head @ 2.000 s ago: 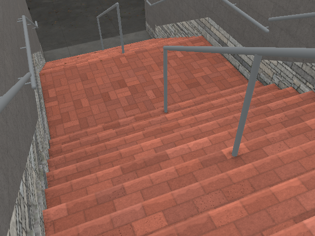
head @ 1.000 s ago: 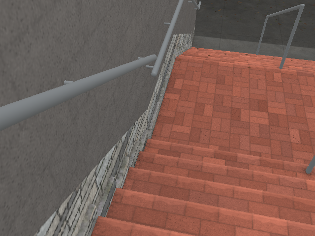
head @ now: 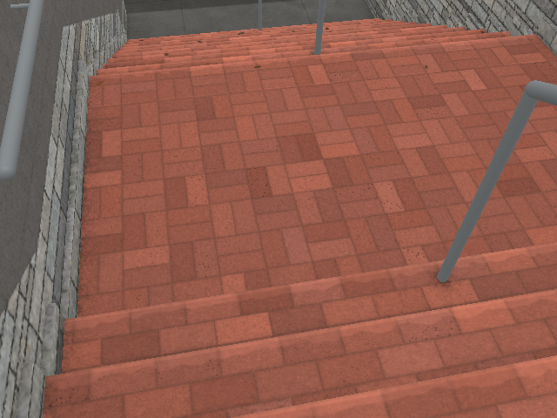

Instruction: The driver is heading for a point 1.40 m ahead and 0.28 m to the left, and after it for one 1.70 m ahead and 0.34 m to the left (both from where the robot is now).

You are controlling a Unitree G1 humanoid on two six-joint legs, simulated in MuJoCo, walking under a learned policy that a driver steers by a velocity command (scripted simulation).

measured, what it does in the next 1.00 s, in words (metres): goes down: left foot 0.15 m lower, then right foot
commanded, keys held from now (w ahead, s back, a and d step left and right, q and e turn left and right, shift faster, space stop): q+shift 0.42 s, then e+shift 0.58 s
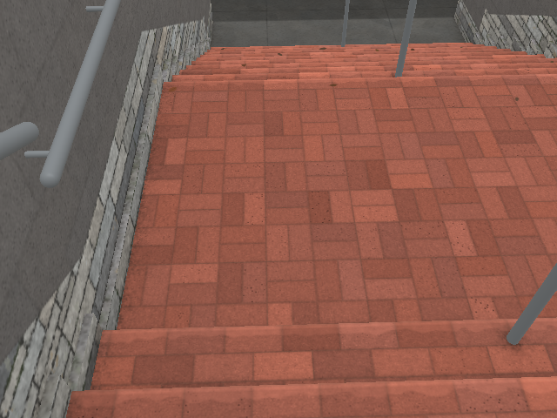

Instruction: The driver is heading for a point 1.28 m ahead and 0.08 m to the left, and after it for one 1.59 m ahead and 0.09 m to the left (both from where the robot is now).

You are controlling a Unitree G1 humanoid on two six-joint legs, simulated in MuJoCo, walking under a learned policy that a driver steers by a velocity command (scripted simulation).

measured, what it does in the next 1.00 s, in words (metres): goes down, turning left: right foot, then left foot 0.15 m lower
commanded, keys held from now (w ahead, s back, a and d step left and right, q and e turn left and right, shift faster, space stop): e+shift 0.14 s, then q+shift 0.14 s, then w+q+shift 0.62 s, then w+e+shift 0.10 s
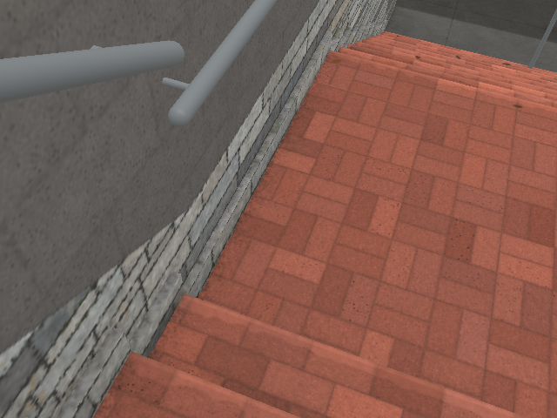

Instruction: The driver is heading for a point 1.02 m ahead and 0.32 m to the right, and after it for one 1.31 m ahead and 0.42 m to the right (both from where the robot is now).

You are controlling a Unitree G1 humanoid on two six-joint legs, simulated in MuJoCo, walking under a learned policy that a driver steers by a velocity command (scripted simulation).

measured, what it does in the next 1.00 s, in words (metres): goes down, turning right: right foot 0.15 m lower, then left foot 0.15 m lower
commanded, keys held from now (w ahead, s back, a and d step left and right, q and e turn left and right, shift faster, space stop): w+e+shift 0.42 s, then e+shift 0.56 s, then shift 0.02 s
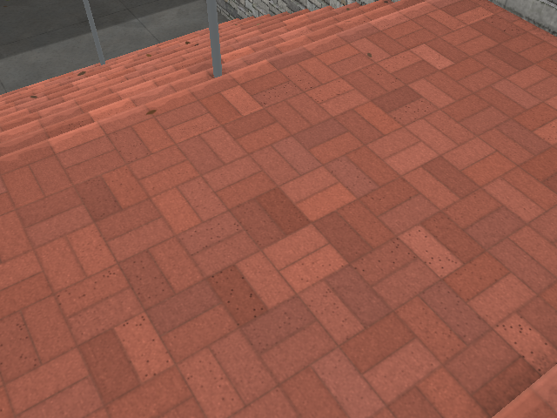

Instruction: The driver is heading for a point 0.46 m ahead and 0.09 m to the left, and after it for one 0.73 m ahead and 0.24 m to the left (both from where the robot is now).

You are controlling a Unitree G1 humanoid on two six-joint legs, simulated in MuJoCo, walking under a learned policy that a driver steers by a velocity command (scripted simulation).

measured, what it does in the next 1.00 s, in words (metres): goes down: right foot, then left foot 0.15 m lower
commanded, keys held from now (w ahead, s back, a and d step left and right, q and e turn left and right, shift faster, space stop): q+shift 0.22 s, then w+q+shift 0.34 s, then w+e+shift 0.14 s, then e+shift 0.30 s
